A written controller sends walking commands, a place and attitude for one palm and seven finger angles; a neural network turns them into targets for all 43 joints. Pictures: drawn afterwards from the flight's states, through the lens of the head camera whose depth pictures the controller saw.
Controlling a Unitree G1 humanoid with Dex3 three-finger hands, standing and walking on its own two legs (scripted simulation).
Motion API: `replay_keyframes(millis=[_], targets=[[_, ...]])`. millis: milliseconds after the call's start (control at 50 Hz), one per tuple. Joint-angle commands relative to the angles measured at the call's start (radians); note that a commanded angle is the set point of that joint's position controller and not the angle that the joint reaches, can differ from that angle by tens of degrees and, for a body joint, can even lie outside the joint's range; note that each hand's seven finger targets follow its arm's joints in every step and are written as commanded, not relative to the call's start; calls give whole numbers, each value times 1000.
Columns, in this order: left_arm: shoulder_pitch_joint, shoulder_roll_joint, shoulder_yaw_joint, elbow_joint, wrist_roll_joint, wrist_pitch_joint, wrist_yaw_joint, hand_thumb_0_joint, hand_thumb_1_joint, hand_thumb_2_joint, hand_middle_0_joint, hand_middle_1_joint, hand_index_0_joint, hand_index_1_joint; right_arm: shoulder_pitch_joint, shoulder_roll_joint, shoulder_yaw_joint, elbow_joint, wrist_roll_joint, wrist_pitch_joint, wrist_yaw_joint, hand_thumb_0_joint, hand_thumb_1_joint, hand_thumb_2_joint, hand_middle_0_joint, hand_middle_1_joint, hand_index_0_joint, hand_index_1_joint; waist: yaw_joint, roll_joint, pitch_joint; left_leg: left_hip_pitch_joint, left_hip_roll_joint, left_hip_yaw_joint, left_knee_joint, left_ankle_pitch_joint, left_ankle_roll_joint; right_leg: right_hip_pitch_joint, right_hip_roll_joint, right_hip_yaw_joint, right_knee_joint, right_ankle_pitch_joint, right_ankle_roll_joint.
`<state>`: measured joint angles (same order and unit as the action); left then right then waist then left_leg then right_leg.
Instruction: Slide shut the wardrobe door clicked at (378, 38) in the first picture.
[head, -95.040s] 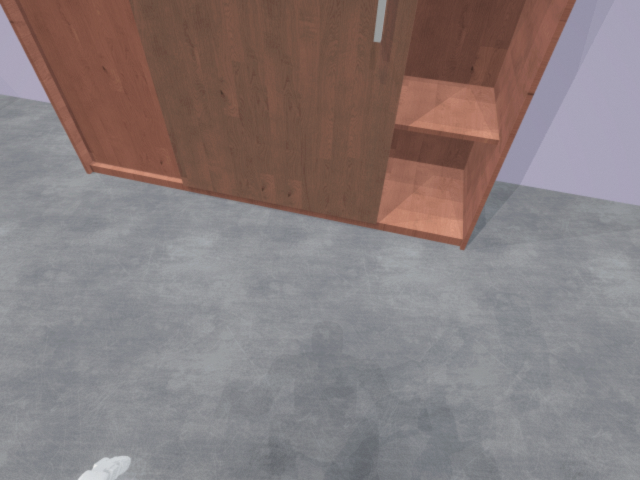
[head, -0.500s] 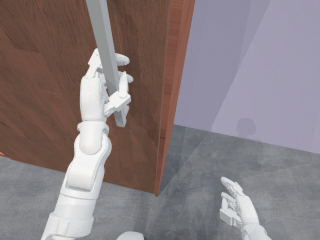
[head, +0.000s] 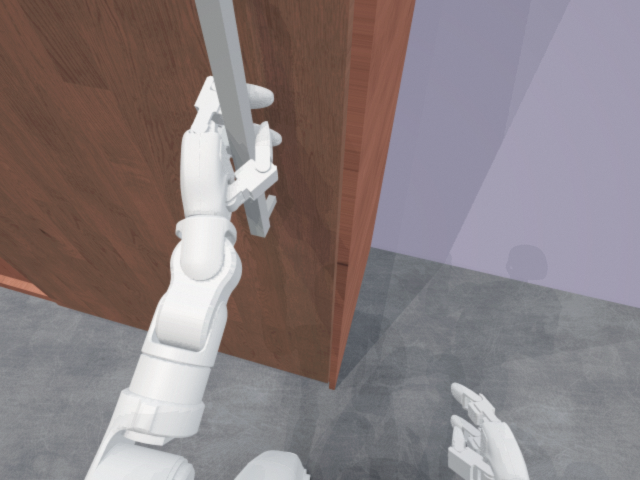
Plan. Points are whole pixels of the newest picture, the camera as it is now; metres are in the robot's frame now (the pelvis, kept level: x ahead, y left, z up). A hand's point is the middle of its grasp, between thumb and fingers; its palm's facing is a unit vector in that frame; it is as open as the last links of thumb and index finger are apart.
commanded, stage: step sideways, sliding the door along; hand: left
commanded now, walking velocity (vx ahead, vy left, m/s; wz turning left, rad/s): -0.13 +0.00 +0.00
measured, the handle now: (249, 124) +0.39 +0.18 +0.22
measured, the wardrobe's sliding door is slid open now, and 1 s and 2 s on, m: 0.00 0.00 0.00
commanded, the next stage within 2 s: stop walking and hold the door there in 0.76 s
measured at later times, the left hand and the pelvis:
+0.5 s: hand (269, 166) +0.36 +0.15 +0.20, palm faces +0.33 -0.94 -0.06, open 5.8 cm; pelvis -0.01 -0.02 -0.01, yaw +1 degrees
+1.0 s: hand (257, 167) +0.36 +0.16 +0.20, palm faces +0.27 -0.93 -0.25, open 6.0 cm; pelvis +0.01 -0.02 +0.00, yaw -2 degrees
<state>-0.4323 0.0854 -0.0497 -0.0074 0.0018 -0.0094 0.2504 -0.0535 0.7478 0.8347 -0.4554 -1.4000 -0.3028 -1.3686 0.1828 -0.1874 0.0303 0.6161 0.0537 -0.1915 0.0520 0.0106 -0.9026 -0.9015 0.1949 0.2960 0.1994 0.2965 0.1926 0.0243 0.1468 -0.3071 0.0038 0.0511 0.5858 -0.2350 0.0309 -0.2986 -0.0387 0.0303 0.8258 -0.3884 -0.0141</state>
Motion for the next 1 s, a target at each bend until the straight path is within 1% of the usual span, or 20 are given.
replay_keyframes(millis=[0, 100, 220, 260, 340, 380, 420, 500, 560, 640, 760, 800, 840, 860, 880, 900, 920, 940, 960, 980], targets=[[-630, -375, -638, -465, -28, -182, -201, 0, 900, 900, -450, -1400, -450, -1400, -99, -101, -35, -162, 0, -85, 4, 0, -900, -900, 200, 300, 200, 300, -244, 135, -508, 452, 289, -135, -123, 481, 107, -109, -8, 4, -33, 23, 5], [-629, -367, -635, -489, -24, -187, -206, 0, 900, 900, -450, -1400, -450, -1400, -88, -111, -37, -167, -1, -89, 12, 0, -900, -900, 200, 300, 200, 300, -248, 120, -539, 474, 297, -142, -74, 615, 112, -118, -6, 9, -27, 13, 13], [-653, -362, -625, -495, -27, -180, -210, 0, 900, 900, -450, -1400, -450, -1400, -97, -114, -41, -172, 1, -82, 18, 0, -900, -900, 200, 300, 200, 300, -252, 116, -570, 484, 296, -156, -71, 580, 114, -116, -2, 9, -8, 5, 12], [-663, -360, -623, -504, -32, -177, -210, 0, 900, 900, -450, -1400, -450, -1400, -108, -109, -40, -175, 3, -81, 19, 0, -900, -900, 200, 300, 200, 300, -251, 121, -569, 463, 296, -160, -80, 513, 115, -95, -3, 8, -17, 10, 10], [-673, -348, -613, -491, -28, -174, -212, 0, 900, 900, -450, -1400, -450, -1400, -121, -113, -42, -174, 3, -78, 19, 0, -900, -900, 200, 300, 200, 300, -249, 118, -547, 373, 274, -136, -86, 350, 99, -17, 2, -3, -76, 74, 5], [-665, -350, -613, -495, -27, -177, -214, 0, 900, 900, -450, -1400, -450, -1400, -124, -104, -41, -178, 4, -76, 18, 0, -900, -900, 200, 300, 200, 300, -244, 127, -537, 352, 271, -134, -72, 334, 92, 5, 1, -6, -122, 116, 5], [-658, -351, -608, -483, -21, -179, -216, 0, 900, 900, -450, -1400, -450, -1400, -120, -105, -43, -173, 6, -71, 18, 0, -900, -900, 200, 300, 200, 300, -240, 95, -531, 313, 249, -124, -46, 311, 77, 40, -4, 5, -160, 200, -1], [-636, -353, -600, -498, -18, -182, -212, 0, 900, 900, -450, -1400, -450, -1400, -124, -109, -52, -173, 13, -72, 9, 0, -900, -900, 200, 300, 200, 300, -237, 56, -580, 363, 221, -121, -5, 362, 63, 29, -14, 38, -160, 338, -5], [-634, -357, -604, -502, -24, -180, -209, 0, 900, 900, -450, -1400, -450, -1400, -124, -112, -56, -175, 15, -77, 8, 0, -900, -900, 200, 300, 200, 300, -239, 106, -593, 398, 256, -156, -41, 423, 85, -11, 2, 21, -69, 179, 1], [-664, -351, -609, -511, -26, -184, -207, 0, 900, 900, -450, -1400, -450, -1400, -126, -113, -53, -173, 8, -81, 11, 0, -900, -900, 200, 300, 200, 300, -239, 133, -566, 382, 263, -176, -92, 351, 100, -32, 8, 12, -36, 59, -5], [-637, -354, -612, -496, -24, -187, -208, 0, 900, 900, -450, -1400, -450, -1400, -132, -99, -50, -171, 9, -82, 12, 0, -900, -900, 200, 300, 200, 300, -233, 89, -527, 331, 242, -129, -62, 309, 84, 22, 7, 15, -137, 200, -7], [-616, -355, -611, -509, -17, -191, -209, 0, 900, 900, -450, -1400, -450, -1400, -126, -104, -50, -171, 8, -83, 8, 0, -900, -900, 200, 300, 200, 300, -232, 92, -538, 350, 227, -114, -26, 368, 74, 8, -1, 33, -154, 287, -5], [-613, -349, -610, -523, -16, -192, -204, 0, 900, 900, -450, -1400, -450, -1400, -121, -115, -54, -168, 9, -83, 9, 0, -900, -900, 200, 300, 200, 300, -236, 114, -560, 361, 230, -129, -36, 432, 74, 5, -2, 32, -112, 265, -4], [-238, 856, 628, 60, -11, -205, -107, 0, 900, 900, -450, -1400, -450, -1400, -8, -217, -93, -27, -13, -8, -68, 0, -900, -900, 200, 300, 200, 300, -200, 50, -525, 379, 225, -69, -110, 526, 46, -11, 1, 66, -175, 297, 13], [-138, 443, 307, -84, -7, -175, -134, 0, 900, 900, -450, -1400, -450, -1400, -2, -175, -73, -113, -33, 48, -67, 0, -900, -900, 200, 300, 200, 300, -177, -49, -551, 282, 204, -102, -13, 507, 18, 91, -25, 34, -223, 467, 8], [-166, 425, 300, -146, -11, -159, -133, 0, 900, 900, -450, -1400, -450, -1400, -42, -147, -65, -139, -25, 60, -67, 0, -900, -900, 200, 300, 200, 300, -195, -102, -561, 302, 161, -36, 22, 454, -7, 81, -54, 118, -271, 662, -6], [-250, 268, 118, -323, -28, -180, -165, 0, 900, 900, -450, -1400, -450, -1400, -88, -127, -44, -142, -25, 62, -71, 0, -900, -900, 200, 300, 200, 300, -217, -2, -580, 325, 142, 3, 16, 430, -25, 99, -80, 120, -258, 744, -1], [-218, 304, 164, -270, -25, -187, -158, 0, 900, 900, -450, -1400, -450, -1400, -83, -139, -45, -117, -28, 64, -76, 0, -900, -900, 200, 300, 200, 300, -219, 84, -571, 306, 146, 3, -16, 434, -27, 98, -73, 99, -253, 681, -2], [-177, 249, 103, -306, -35, -197, -164, 0, 900, 900, -450, -1400, -450, -1400, -90, -125, -38, -133, -24, 67, -75, 0, -900, -900, 200, 300, 200, 300, -221, 81, -579, 331, 161, -9, -38, 484, -27, 96, -38, 73, -233, 633, 4], [-123, 277, 132, -295, -38, -195, -160, 0, 900, 900, -450, -1400, -450, -1400, -91, -134, -42, -143, -21, 70, -79, 0, -900, -900, 200, 300, 200, 300, -219, 49, -573, 346, 181, -21, -47, 550, -14, 83, -14, 50, -223, 599, 14]])
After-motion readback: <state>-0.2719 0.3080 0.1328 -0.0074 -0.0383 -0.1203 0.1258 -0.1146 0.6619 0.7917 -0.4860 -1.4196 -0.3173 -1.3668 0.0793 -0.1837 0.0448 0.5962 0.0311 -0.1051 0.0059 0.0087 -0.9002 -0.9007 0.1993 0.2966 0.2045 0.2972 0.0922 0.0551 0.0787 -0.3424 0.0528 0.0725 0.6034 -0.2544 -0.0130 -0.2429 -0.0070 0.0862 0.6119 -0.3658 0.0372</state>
